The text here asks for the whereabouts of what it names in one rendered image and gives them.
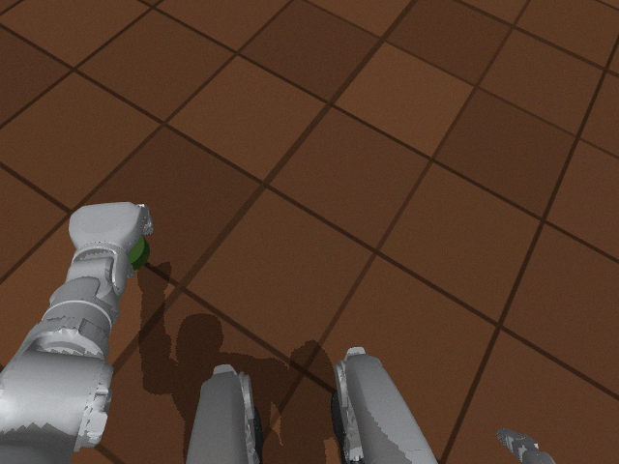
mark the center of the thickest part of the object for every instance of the tin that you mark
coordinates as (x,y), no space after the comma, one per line
(139,254)

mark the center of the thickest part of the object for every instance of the right robot foot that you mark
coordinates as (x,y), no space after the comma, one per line
(339,430)

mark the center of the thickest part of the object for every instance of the right robot hand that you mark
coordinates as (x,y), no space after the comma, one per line
(524,448)

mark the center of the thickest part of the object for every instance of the left robot hand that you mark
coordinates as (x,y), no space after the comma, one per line
(119,223)

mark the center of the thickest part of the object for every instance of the left robot arm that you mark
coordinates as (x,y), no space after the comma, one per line
(55,391)

